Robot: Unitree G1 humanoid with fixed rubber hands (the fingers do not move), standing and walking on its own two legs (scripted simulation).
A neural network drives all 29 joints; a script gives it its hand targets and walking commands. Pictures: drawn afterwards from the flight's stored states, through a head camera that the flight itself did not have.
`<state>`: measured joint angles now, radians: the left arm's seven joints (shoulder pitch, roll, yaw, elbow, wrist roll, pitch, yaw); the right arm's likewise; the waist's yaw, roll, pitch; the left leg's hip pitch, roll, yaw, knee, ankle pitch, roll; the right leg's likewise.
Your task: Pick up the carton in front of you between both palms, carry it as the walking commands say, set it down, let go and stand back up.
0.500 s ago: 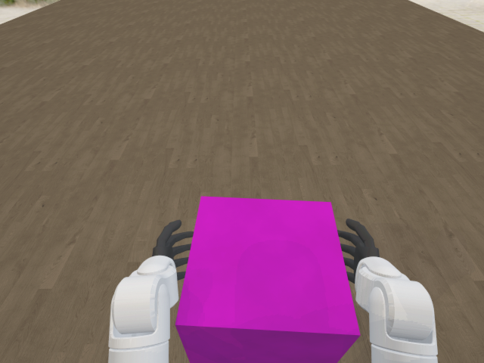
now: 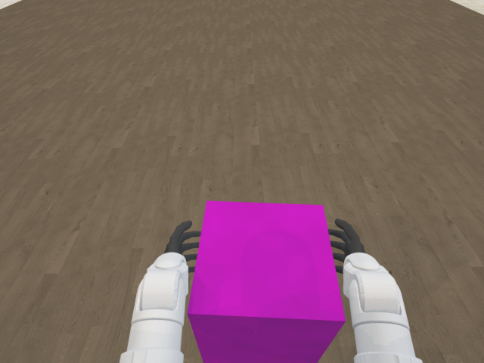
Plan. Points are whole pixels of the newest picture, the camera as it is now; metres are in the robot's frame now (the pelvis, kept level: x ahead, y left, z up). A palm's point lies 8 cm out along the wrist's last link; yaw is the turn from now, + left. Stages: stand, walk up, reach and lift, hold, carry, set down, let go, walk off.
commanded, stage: carry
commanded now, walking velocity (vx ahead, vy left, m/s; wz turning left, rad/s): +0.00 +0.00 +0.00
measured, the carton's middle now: (261, 287) +0.28 +0.00 -0.04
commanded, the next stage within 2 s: hold in 0.38 s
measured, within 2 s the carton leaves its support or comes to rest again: neither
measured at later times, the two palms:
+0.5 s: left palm (172, 268) +0.27 +0.15 +0.04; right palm (354, 267) +0.27 -0.15 +0.04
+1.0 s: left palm (166, 279) +0.24 +0.15 +0.05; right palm (358, 275) +0.25 -0.15 +0.06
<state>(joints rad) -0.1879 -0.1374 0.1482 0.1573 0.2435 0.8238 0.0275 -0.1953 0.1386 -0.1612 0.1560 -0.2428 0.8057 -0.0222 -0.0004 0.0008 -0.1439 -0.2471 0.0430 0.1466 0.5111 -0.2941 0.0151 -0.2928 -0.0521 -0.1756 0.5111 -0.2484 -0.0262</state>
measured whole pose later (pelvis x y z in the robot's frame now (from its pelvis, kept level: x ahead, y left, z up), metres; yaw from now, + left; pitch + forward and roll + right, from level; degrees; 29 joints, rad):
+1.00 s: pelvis -0.04 +0.00 +0.00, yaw +1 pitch -10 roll +0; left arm -0.30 -0.16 0.27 0.34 0.31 0.72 -0.01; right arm -0.31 0.17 -0.27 0.31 -0.31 0.72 0.01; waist -0.01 0.01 0.02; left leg -0.07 -0.02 -0.02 0.46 -0.22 0.02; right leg -0.10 0.03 0.01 0.44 -0.18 -0.02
